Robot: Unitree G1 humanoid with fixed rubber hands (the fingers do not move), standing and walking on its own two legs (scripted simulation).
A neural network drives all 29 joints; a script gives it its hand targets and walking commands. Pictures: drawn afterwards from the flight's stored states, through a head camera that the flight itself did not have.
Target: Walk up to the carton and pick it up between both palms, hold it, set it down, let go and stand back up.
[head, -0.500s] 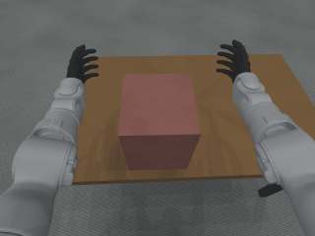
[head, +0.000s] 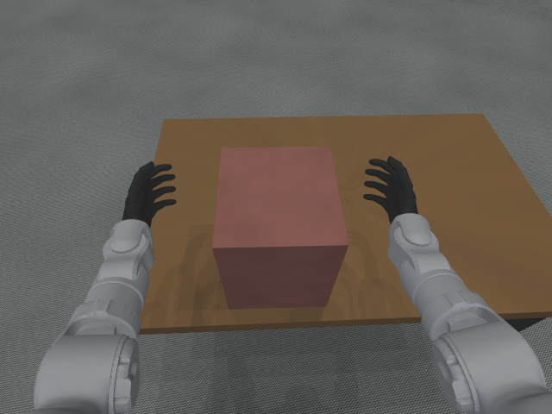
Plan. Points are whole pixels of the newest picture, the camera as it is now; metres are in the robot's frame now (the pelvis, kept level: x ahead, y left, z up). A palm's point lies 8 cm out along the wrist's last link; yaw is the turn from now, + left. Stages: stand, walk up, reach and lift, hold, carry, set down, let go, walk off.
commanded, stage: set down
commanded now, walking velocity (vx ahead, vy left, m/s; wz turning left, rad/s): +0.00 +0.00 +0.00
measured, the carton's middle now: (276, 231) +0.44 +0.02 -0.08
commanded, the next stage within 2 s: none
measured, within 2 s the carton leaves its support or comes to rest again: neither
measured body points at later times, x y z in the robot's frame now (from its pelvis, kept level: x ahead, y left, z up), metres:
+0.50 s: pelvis +0.00 +0.02 -0.01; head +0.02 +0.03 +0.44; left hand +0.31 +0.24 -0.02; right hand +0.31 -0.17 -0.01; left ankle -0.01 +0.10 -0.74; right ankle +0.01 -0.10 -0.74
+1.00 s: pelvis +0.01 +0.00 -0.01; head +0.02 +0.03 +0.44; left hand +0.27 +0.23 -0.04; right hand +0.26 -0.20 -0.04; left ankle -0.01 +0.10 -0.74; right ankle +0.01 -0.10 -0.74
